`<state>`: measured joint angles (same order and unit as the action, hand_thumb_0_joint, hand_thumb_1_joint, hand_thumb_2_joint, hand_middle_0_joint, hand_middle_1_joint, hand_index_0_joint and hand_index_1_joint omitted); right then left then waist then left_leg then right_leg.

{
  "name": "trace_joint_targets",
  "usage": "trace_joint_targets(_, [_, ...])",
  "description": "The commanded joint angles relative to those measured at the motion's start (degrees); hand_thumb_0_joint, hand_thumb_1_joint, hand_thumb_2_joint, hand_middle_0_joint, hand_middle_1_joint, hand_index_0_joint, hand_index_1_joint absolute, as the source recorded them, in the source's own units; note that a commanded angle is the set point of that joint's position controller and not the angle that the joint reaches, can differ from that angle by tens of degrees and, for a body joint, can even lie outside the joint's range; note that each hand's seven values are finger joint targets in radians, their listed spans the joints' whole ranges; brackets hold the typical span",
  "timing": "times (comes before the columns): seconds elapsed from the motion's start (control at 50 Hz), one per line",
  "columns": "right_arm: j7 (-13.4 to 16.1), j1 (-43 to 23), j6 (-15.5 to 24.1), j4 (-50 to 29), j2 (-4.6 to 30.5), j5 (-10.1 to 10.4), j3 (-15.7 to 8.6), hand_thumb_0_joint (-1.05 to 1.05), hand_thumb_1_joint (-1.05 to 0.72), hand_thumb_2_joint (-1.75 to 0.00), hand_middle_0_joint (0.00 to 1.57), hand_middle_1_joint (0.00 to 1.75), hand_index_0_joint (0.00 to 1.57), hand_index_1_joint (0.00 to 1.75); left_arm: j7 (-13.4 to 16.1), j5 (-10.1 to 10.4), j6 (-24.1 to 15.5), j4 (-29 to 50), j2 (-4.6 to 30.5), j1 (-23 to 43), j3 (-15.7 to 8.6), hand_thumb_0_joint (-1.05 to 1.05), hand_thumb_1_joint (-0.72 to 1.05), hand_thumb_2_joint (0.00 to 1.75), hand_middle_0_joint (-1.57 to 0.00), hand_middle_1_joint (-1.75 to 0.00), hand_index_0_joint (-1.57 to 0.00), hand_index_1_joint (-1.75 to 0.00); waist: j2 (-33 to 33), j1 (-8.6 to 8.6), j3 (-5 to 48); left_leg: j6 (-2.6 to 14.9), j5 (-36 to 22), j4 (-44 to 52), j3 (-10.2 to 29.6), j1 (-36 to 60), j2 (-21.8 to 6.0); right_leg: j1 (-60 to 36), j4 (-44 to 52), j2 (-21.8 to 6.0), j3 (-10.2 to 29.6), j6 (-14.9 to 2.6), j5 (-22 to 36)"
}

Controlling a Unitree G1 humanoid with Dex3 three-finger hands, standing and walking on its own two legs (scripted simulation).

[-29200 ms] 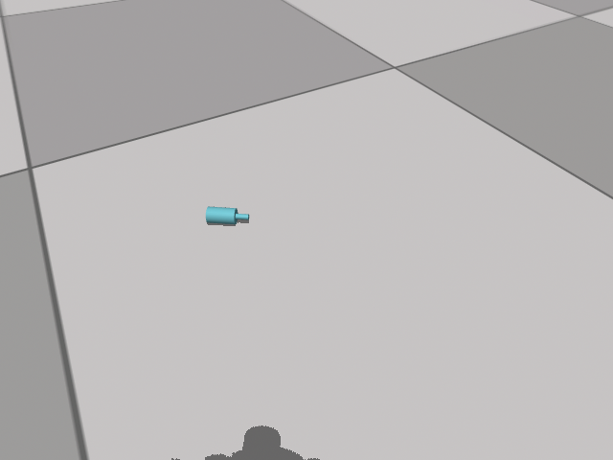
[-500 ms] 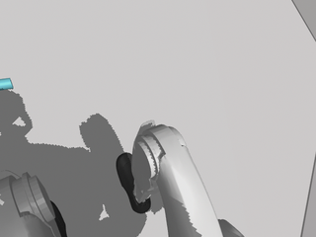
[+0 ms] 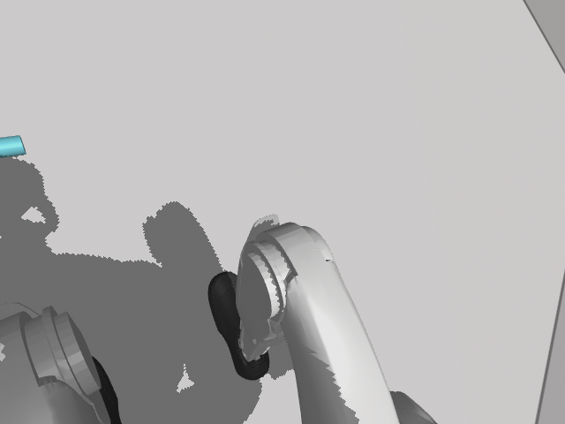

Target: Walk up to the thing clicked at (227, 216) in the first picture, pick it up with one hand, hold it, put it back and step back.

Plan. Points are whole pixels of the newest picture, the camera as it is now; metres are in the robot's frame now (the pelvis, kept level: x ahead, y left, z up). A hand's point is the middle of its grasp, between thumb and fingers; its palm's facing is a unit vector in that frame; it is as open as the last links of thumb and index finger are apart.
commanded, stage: withdraw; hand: left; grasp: from above
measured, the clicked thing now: out of the picture +0.49 +0.26 -0.27
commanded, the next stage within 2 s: home in 0.86 s
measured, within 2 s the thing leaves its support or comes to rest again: neither
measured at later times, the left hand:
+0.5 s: hand out of the picture +0.49 +0.32 -0.11, palm faces -0.35 -0.06 -0.93, open 13.7 cm
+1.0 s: hand out of the picture +0.46 +0.30 -0.13, palm faces -0.46 -0.07 -0.89, open 12.9 cm
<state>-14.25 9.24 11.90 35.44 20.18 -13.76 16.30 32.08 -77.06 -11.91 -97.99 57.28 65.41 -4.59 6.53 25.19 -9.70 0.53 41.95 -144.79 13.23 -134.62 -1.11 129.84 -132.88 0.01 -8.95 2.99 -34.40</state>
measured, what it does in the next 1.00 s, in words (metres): stands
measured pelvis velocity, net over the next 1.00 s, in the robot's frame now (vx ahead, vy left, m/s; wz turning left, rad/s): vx -0.01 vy -0.01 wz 0.13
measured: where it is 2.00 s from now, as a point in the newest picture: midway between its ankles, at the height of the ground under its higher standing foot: (181, 387)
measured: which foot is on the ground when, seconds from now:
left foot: down 0.00-1.00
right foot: down 0.00-1.00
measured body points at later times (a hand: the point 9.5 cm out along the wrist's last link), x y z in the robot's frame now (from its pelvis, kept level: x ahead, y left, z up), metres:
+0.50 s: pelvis +0.01 +0.00 +0.03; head +0.24 +0.09 +0.41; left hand +0.50 +0.32 -0.06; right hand +0.07 -0.26 -0.06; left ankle +0.06 +0.12 -0.28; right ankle +0.13 -0.12 -0.28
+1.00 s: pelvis -0.01 -0.01 +0.03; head +0.23 +0.08 +0.40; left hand +0.48 +0.30 -0.07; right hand +0.05 -0.29 -0.06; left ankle +0.06 +0.12 -0.28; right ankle +0.13 -0.12 -0.28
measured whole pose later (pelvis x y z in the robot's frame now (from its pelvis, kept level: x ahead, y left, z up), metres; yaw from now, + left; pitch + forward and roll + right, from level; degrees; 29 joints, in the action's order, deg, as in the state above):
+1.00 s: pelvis -0.01 -0.01 +0.03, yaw +7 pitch +35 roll -7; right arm -6.0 11.3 2.7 39.0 18.0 -7.4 6.5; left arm 20.2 -73.4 -9.6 -88.7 42.4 65.0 0.4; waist 0.4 18.8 2.1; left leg 0.0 37.8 -134.7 6.3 -132.0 -0.2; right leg 130.0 -128.7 -2.1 -3.4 1.3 -33.6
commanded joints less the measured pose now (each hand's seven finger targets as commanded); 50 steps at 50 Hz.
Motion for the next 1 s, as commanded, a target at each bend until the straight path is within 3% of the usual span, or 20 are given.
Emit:
trace_joint_targets(0.0, [0.5, 12.2, -0.1, 1.0, 18.7, -0.3, -5.6, 0.0, -0.89, -0.9, 0.2, 0.3, 0.2, 0.3, 1.8, 0.4, 0.0, 3.7, 8.9, 15.0, 0.5, 0.0, -0.38, 0.93, -0.18, -0.91, -0.17, -0.91, -30.4, 4.28, 34.3, -0.35, -13.2, 15.5, -4.9, 27.3, -0.6, -20.6, 9.7, 2.9, -6.4, -4.28, 11.9])
trace_joint_targets(0.1, [0.5, 13.0, -0.1, 1.2, 19.1, -0.1, -6.8, 0.0, -0.91, -0.9, 0.2, 0.3, 0.2, 0.3, 2.8, 0.1, 0.2, 10.6, 13.5, 16.3, -2.8, 0.0, -0.43, 0.92, -0.16, -0.91, -0.16, -0.91, -34.7, 1.63, 40.5, -0.82, -16.4, 16.2, -5.3, 31.1, -0.6, -23.2, 9.5, 3.0, -5.9, -4.51, 14.3])
trace_joint_targets(0.18, [-0.9, 13.9, 0.2, 1.7, 18.4, 0.1, -9.2, 0.0, -0.91, -0.9, 0.2, 0.3, 0.2, 0.3, 3.3, 1.2, 3.0, 14.0, 10.3, 17.0, -4.0, 0.0, -0.44, 0.92, -0.15, -0.9, -0.15, -0.9, -37.1, 0.94, 42.8, -0.93, -16.5, 16.4, -6.3, 32.5, -0.4, -21.2, 9.6, 2.6, -5.3, -4.61, 14.8])
trace_joint_targets(0.2, [-0.9, 14.8, -0.1, 1.7, 18.2, 0.5, -9.9, 0.0, -0.91, -0.9, 0.2, 0.3, 0.2, 0.3, 3.5, 2.2, 3.8, 17.1, 12.2, 15.8, -6.1, 0.0, -0.45, 0.94, -0.14, -0.91, -0.14, -0.92, -38.8, -1.0, 46.9, -0.95, -16.8, 18.1, -6.8, 33.7, -0.2, -23.6, 10.4, 2.6, -5.0, -4.8, 14.9])
trace_joint_targets(0.24, [-1.5, 13.2, -0.5, 1.2, 16.3, 1.8, -11.2, 0.0, -0.9, -0.9, 0.2, 0.3, 0.2, 0.3, 1.7, 3.9, 5.8, 23.1, 5.9, 14.9, -2.9, 0.0, -0.47, 0.95, -0.12, -0.93, -0.12, -0.93, -42.1, -3.38, 52.9, -1.25, -19.4, 18.7, -7.5, 37.7, -0.1, -22.7, 9.8, 2.6, -4.2, -5.32, 16.1])
trace_joint_targets(0.28, [-2.4, 13.4, -1.0, 2.9, 15.5, 3.2, -12.4, 0.0, -0.9, -0.9, 0.2, 0.3, 0.2, 0.3, -0.8, 6.0, 7.9, 23.0, 1.8, 14.2, -0.4, 0.0, -0.46, 0.95, -0.13, -0.91, -0.13, -0.92, -39.6, -3.51, 51.3, -0.77, -17.7, 18.9, -7.9, 34.7, 0.2, -19.7, 10.2, 2.4, -3.7, -5.21, 15.1])
trace_joint_targets(0.32, [-2.0, 13.7, -2.6, 3.2, 15.9, 4.9, -14.3, 0.0, -0.9, -0.9, 0.2, 0.3, 0.2, 0.3, -3.3, 7.3, 9.5, 27.8, 2.9, 11.4, -1.1, 0.0, -0.49, 0.97, -0.12, -0.94, -0.11, -0.95, -37.9, -6.69, 54.5, -0.21, -16.9, 20.9, -8.8, 33.3, 0.5, -21.1, 11.9, 2.5, -2.5, -5.36, 14.3])
trace_joint_targets(0.34, [-1.8, 14.1, -3.6, 3.4, 15.5, 5.4, -14.9, 0.0, -0.9, -0.9, 0.2, 0.3, 0.2, 0.3, -4.8, 7.6, 10.3, 28.6, 1.0, 9.8, -0.2, 0.0, -0.47, 0.96, -0.13, -0.93, -0.12, -0.94, -37.3, -7.3, 56.1, -0.25, -17.2, 22.0, -9.1, 33.9, 0.6, -22.6, 12.6, 2.3, -2.1, -5.4, 14.5])
trace_joint_targets(0.36, [-1.9, 15.0, -4.5, 4.1, 14.5, 5.9, -15.4, 0.0, -0.9, -0.9, 0.2, 0.3, 0.2, 0.3, -6.8, 8.9, 10.9, 29.8, -3.5, 9.5, 2.0, 0.0, -0.46, 0.95, -0.14, -0.91, -0.13, -0.92, -35.6, -6.89, 55.5, -0.19, -17.5, 23.2, -9.5, 34.2, 0.8, -24.0, 13.4, 2.3, -1.7, -5.43, 14.8])
trace_joint_targets(0.4, [-1.3, 15.6, -6.7, 4.3, 14.2, 7.3, -16.6, 0.0, -0.9, -0.91, 0.2, 0.3, 0.2, 0.3, -10.2, 10.1, 12.0, 33.3, -4.3, 11.0, 2.9, 0.0, -0.45, 0.95, -0.16, -0.91, -0.14, -0.92, -32.3, -6.86, 56.1, 0.22, -17.1, 24.9, -9.6, 34.5, 1.0, -24.9, 15.2, 2.3, -0.9, -5.42, 14.9])
trace_joint_targets(0.44, [-0.2, 16.0, -8.5, 4.1, 13.2, 8.0, -17.4, 0.0, -0.91, -0.91, 0.2, 0.3, 0.2, 0.3, -13.5, 11.5, 12.3, 33.9, -8.3, 11.6, 4.8, 0.0, -0.43, 0.94, -0.17, -0.89, -0.16, -0.91, -28.9, -6.27, 56.1, 0.4, -17.0, 25.8, -9.9, 34.0, 1.3, -26.1, 16.6, 2.1, -0.2, -5.5, 14.8])
trace_joint_targets(0.48, [1.0, 15.8, -9.9, 3.9, 12.7, 8.4, -17.9, 0.0, -0.9, -0.91, 0.2, 0.3, 0.2, 0.3, -16.8, 12.2, 12.3, 32.1, -11.3, 10.9, 6.6, 0.0, -0.4, 0.92, -0.19, -0.87, -0.18, -0.89, -23.6, -5.54, 50.7, 0.66, -14.9, 26.8, -9.5, 32.1, 1.5, -24.7, 18.3, 1.9, 0.2, -5.75, 12.4])
trace_joint_targets(0.54, [3.6, 14.9, -11.3, 2.6, 11.9, 8.5, -17.9, 0.0, -0.9, -0.91, 0.2, 0.3, 0.2, 0.3, -20.5, 12.3, 10.8, 29.6, -13.6, 12.4, 8.2, 0.0, -0.38, 0.91, -0.22, -0.85, -0.21, -0.87, -17.5, -4.97, 45.3, 1.13, -10.7, 27.3, -10.3, 27.0, 2.2, -24.7, 21.5, 1.7, 1.2, -6.17, 7.2])
trace_joint_targets(0.56, [4.3, 15.1, -11.8, 2.5, 12.0, 8.5, -17.8, 0.0, -0.9, -0.91, 0.2, 0.3, 0.2, 0.3, -21.2, 11.7, 10.3, 27.8, -11.6, 10.7, 6.9, 0.0, -0.37, 0.91, -0.23, -0.85, -0.21, -0.87, -15.3, -5.29, 43.5, 1.3, -9.2, 27.5, -10.6, 26.0, 2.4, -25.2, 22.4, 1.6, 1.6, -6.04, 5.4])
trace_joint_targets(0.62, [6.5, 13.5, -12.0, 1.4, 10.9, 8.4, -17.3, 0.0, -0.9, -0.9, 0.2, 0.3, 0.2, 0.3, -22.4, 11.1, 7.9, 28.4, -11.7, 12.5, 7.8, 0.0, -0.34, 0.88, -0.26, -0.83, -0.24, -0.84, -15.2, -6.52, 43.6, 1.13, -8.3, 28.0, -11.6, 26.3, 2.8, -25.7, 23.2, 1.2, 2.4, -5.97, 3.3])
trace_joint_targets(0.7, [8.3, 12.1, -11.8, 1.0, 9.7, 8.1, -16.2, 0.0, -0.9, -0.9, 0.2, 0.3, 0.2, 0.3, -20.0, 9.7, 5.3, 26.0, -8.9, 14.7, 6.9, 0.0, -0.34, 0.88, -0.25, -0.83, -0.24, -0.84, -15.6, -7.49, 44.8, 1.26, -5.8, 27.8, -12.3, 24.6, 3.0, -26.8, 23.0, 1.2, 3.9, -5.65, -0.3])
trace_joint_targets(0.76, [9.0, 11.4, -11.3, 1.5, 9.5, 7.7, -15.4, 0.0, -0.9, -0.9, 0.2, 0.3, 0.2, 0.3, -16.8, 7.9, 4.1, 21.3, -8.1, 15.9, 6.9, 0.0, -0.33, 0.87, -0.25, -0.83, -0.24, -0.84, -16.2, -6.82, 44.2, 1.37, -4.1, 27.6, -12.1, 23.6, 3.1, -25.0, 22.0, 1.3, 4.0, -5.5, -1.8])
trace_joint_targets(0.9, [9.1, 13.4, -9.0, 3.0, 10.9, 6.3, -14.0, 0.0, -0.9, -0.9, 0.2, 0.3, 0.2, 0.3, -9.8, 4.5, 2.0, 18.5, -2.3, 24.5, 4.3, 0.0, -0.32, 0.85, -0.26, -0.82, -0.26, -0.83, -22.7, -4.95, 50.2, 1.09, -8.6, 24.5, -11.6, 27.8, 2.7, -22.3, 17.2, 0.8, 1.9, -5.05, 4.4])
trace_joint_targets(0.96, [8.7, 14.6, -7.9, 3.0, 11.3, 5.5, -14.2, 0.0, -0.9, -0.9, 0.2, 0.3, 0.2, 0.3, -7.5, 3.5, 2.5, 19.1, 0.5, 24.5, 1.7, 0.0, -0.33, 0.86, -0.25, -0.83, -0.25, -0.84, -27.7, -5.75, 54.1, 0.6, -11.0, 24.2, -11.8, 31.2, 2.6, -22.6, 15.2, 0.5, 1.2, -5.2, 7.0])
trace_joint_targets(0.98, [8.7, 15.1, -7.8, 3.1, 11.8, 5.5, -14.5, 0.0, -0.88, -0.89, 0.2, 0.3, 0.2, 0.3, -7.0, 3.5, 2.7, 21.0, 1.4, 25.4, 0.7, 0.0, -0.25, 0.93, -0.25, -0.75, -0.22, -0.76, -29.4, -5.97, 55.9, 0.33, -12.4, 24.3, -11.6, 33.1, 2.5, -22.1, 14.5, 0.3, 0.8, -5.3, 8.4])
